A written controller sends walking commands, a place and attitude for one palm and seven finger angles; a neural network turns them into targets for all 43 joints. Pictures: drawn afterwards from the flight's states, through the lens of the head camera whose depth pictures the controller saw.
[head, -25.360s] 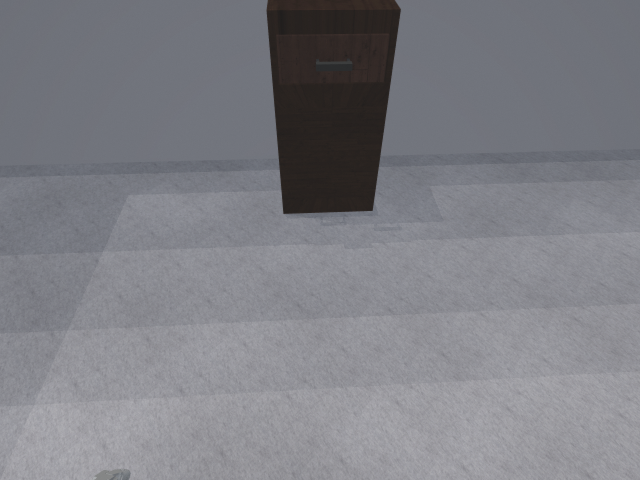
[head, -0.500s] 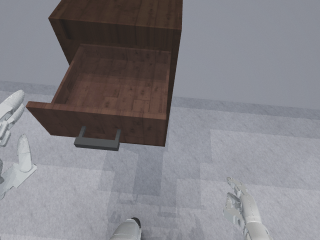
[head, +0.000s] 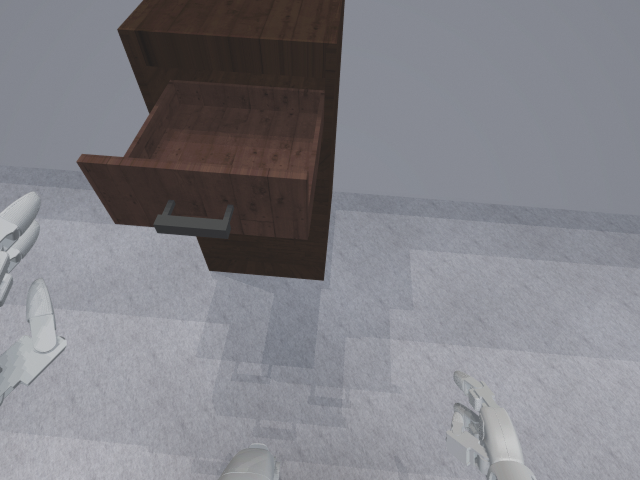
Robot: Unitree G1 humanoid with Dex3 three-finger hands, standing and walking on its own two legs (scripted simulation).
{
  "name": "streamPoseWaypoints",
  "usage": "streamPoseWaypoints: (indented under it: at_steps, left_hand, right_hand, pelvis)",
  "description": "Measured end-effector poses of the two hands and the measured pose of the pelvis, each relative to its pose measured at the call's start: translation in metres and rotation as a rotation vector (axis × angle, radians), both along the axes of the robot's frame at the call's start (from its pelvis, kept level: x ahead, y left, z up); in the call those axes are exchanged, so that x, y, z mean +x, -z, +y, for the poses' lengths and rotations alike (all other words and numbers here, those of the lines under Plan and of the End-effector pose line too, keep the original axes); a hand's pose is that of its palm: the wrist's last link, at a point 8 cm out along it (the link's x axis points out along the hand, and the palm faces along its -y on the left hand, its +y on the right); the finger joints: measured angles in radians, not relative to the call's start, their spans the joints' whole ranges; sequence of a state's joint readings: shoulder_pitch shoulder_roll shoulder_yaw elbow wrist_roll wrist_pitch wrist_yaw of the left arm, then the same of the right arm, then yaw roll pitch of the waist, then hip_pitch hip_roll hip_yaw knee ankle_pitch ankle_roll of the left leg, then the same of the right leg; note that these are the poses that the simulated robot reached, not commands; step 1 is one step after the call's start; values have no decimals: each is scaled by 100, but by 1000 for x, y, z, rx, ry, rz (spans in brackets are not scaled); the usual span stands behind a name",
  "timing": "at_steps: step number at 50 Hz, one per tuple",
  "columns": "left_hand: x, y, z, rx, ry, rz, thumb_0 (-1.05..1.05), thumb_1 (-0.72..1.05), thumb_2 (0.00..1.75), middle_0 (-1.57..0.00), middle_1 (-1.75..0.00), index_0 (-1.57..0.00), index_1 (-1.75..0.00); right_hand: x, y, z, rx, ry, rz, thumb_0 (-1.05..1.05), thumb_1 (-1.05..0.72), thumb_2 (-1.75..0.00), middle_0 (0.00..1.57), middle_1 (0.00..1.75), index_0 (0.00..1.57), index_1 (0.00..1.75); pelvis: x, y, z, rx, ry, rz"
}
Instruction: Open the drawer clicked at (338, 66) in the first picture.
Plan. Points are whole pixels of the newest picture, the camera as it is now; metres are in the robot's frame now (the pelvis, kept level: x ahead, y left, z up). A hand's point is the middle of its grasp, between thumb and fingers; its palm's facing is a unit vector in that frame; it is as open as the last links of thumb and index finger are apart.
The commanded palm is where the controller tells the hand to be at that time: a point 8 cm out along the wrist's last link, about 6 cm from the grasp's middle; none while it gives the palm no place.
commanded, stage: stop stepping back and stand still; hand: left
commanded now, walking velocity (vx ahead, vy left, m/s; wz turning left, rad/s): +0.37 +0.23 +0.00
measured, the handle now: (196, 217) +0.51 +0.25 -0.04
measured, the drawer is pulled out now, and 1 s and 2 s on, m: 0.30 0.30 0.30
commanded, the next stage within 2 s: let the arm hang, fingers relaxed in 0.54 s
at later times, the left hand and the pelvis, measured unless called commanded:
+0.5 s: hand out of the picture +0.12 +0.24 +0.18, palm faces +0.42 -0.79 -0.44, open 7.4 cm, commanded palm +0.06 +0.28 +0.19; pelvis -0.05 -0.01 +0.01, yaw +3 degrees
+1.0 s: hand out of the picture -0.03 +0.17 -0.16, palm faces +0.11 -0.98 -0.19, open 6.9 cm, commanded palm none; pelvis -0.05 -0.01 +0.01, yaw +4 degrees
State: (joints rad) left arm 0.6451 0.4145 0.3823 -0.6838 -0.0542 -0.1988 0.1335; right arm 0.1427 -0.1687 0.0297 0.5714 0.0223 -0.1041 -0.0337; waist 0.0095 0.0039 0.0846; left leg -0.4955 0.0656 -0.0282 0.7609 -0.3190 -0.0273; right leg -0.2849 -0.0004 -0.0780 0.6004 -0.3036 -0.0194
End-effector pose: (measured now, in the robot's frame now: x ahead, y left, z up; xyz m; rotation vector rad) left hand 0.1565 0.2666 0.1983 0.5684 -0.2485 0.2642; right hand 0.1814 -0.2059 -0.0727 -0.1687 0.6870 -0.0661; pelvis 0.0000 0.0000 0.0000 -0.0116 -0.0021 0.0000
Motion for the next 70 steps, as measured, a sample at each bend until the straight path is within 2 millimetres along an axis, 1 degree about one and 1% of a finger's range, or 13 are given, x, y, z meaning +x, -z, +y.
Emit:
streamPoseWaypoints:
  at_steps: [7, 13, 20, 32, 34, 36, 38, 42, 45, 51, 57, 63, 70]
  left_hand:
    - [-30, 11, 3, -69, -84, 52, 1, 89, 90, -21, -30, -21, -30]
    - [-52, 12, 4, -54, -60, 31, 1, 89, 90, -21, -30, -21, -30]
    - [-70, -3, 3, 30, -78, -23, 1, 89, 90, -21, -30, -21, -30]
    - [-70, 11, 5, -68, -116, -19, 1, 89, 90, -21, -30, -21, -30]
    - [-59, 35, 8, -63, -110, 64, 1, 89, 90, -21, -30, -20, -30]
    - [-46, 89, 15, -147, -148, 272, 0, 89, 90, -20, -30, -20, -30]
    - [-45, 156, 16, -264, -203, 521, 0, 90, 90, -20, -30, -20, -30]
    - [-85, 271, -15, -454, -254, 1011, 0, 91, 90, -20, -30, -19, -30]
    - [-136, 318, -51, -555, -247, 1299, 1, 91, 90, -20, -30, -19, -30]
    - [-205, 330, -43, -605, -392, 1472, -3, 101, 90, -21, -30, -20, -30]
    - [-252, 322, -36, -576, -470, 1615, -1, 96, 90, -20, -30, -20, -30]
    - [-264, 318, -40, -571, -488, 1649, 0, 93, 90, -20, -30, -20, -30]
    - [-248, 322, -54, -591, -442, 1602, 0, 91, 90, -20, -30, -20, -30]
  right_hand:
    - [-73, -3, -42, -71, 103, 121, 1, -90, -90, 20, 30, 21, 30]
    - [-100, -11, -64, -165, 110, 101, 1, -91, -90, 20, 30, 20, 30]
    - [-94, -1, -52, -89, 84, 46, 1, -91, -90, 20, 30, 20, 30]
    - [-71, -8, -14, -38, 4, 10, 1, -91, -90, 20, 30, 20, 30]
    - [-65, 2, -13, -13, -37, 20, 1, -90, -90, 20, 30, 20, 30]
    - [-65, 17, -14, 2, -58, 87, 0, -90, -90, 20, 30, 20, 30]
    - [-71, 29, -16, 5, -60, 159, 0, -91, -90, 20, 30, 20, 30]
    - [-102, 40, -21, -7, -17, 289, 0, -91, -90, 20, 30, 20, 30]
    - [-137, 43, -26, -33, 24, 404, 0, -91, -90, 20, 30, 20, 30]
    - [-209, 46, -33, -73, 63, 670, 0, -91, -90, 20, 30, 20, 30]
    - [-252, 51, -29, -47, 102, 793, 0, -91, -90, 20, 30, 20, 30]
    - [-266, 58, -13, 6, 104, 822, 0, -91, -90, 20, 30, 20, 30]
    - [-262, 63, 6, 57, 98, 792, 0, -91, -90, 20, 30, 20, 30]
  pelvis:
    - [-19, -16, -8, 44, -16, 25]
    - [-40, -10, -3, 33, -40, 16]
    - [-50, -6, -10, 19, -52, -10]
    - [-47, -8, -9, 28, -52, -18]
    - [-46, -6, -9, 23, -66, -6]
    - [-46, -3, -8, 22, -76, 4]
    - [-46, -1, -7, 24, -83, 1]
    - [-47, -1, -8, 31, -73, -23]
    - [-47, -5, -8, 23, -59, -31]
    - [-48, -14, -11, 7, -63, -25]
    - [-48, -17, -8, 9, -55, -30]
    - [-50, -18, -7, 12, -49, -35]
    - [-52, -18, -6, 15, -44, -38]
